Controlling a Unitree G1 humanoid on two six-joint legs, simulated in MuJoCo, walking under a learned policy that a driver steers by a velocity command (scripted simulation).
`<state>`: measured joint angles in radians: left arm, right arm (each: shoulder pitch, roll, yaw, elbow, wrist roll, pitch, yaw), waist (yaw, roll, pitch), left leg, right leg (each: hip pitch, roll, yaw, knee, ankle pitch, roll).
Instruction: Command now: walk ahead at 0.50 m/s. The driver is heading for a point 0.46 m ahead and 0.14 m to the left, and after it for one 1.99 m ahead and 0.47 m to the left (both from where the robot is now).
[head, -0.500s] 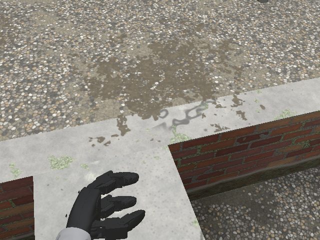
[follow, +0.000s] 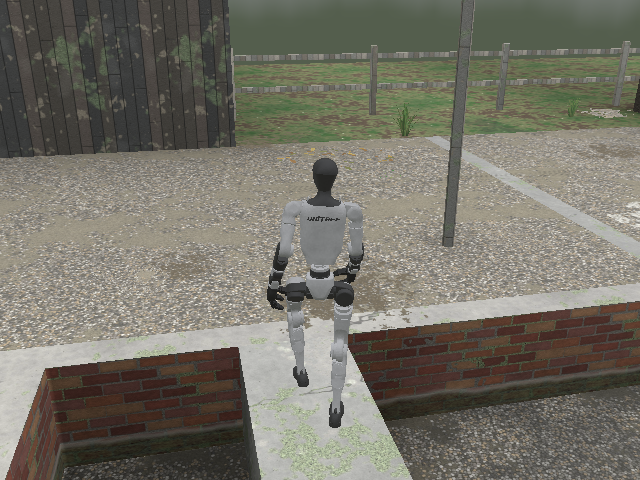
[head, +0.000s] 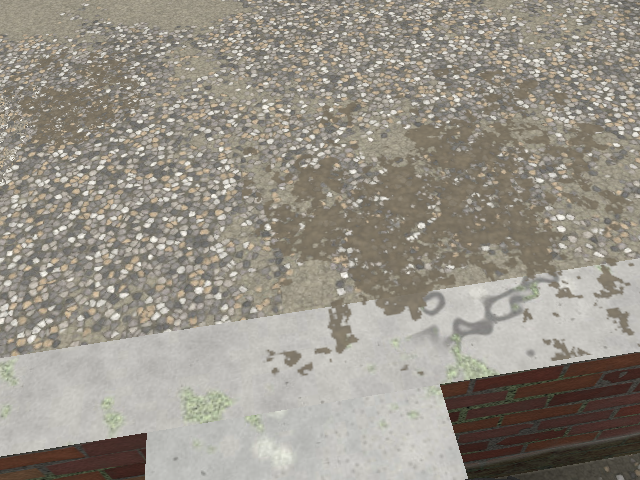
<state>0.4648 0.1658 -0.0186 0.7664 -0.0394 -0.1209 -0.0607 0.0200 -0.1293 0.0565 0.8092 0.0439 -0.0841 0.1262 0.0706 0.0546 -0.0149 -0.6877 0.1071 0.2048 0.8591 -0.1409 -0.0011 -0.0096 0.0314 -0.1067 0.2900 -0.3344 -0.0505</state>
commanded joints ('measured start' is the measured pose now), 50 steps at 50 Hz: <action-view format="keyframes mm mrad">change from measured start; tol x32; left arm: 1 5 144 38 -19 8 -6 22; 24 -515 24 -15 -237 16 0 -29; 30 -9 240 64 -109 -6 5 -23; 50 107 116 31 70 18 -11 17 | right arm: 1 -106 -84 -29 -102 -10 -8 15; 6 402 -288 -115 -21 55 -32 2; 50 -176 -50 -44 -146 -11 6 -13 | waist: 1 -35 -191 110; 6 -185 150 -383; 50 -10 -208 131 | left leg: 1 46 -39 5 -146 -89 43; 4 528 -74 -51 -338 -105 112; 6 1161 306 -688 -450 -217 159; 12 342 146 -372 -564 -64 152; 28 509 52 -95 -274 812 91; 31 -233 -212 -67 538 -589 77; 50 11 -34 18 -36 -39 16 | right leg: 1 0 -239 102 -17 544 -73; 4 -93 -189 30 385 606 -34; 6 -761 23 -34 994 -431 19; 9 -955 -123 -15 1303 -156 62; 28 -318 -7 -96 402 66 -98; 31 450 -477 793 18 27 -199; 37 -350 -284 264 -83 193 -103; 50 -11 -244 64 -58 478 -89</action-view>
